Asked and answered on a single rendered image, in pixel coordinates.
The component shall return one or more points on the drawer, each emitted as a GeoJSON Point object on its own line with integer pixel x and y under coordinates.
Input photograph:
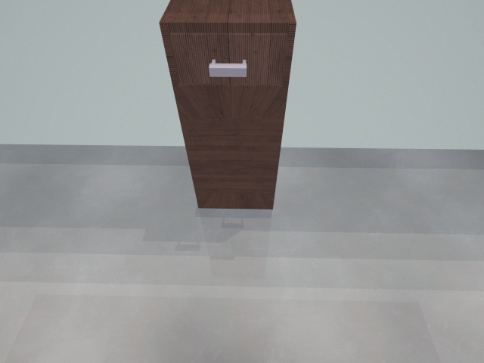
{"type": "Point", "coordinates": [263, 52]}

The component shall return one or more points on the cabinet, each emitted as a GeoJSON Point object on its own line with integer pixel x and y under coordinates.
{"type": "Point", "coordinates": [232, 132]}

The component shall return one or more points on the handle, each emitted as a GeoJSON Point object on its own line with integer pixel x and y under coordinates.
{"type": "Point", "coordinates": [227, 70]}

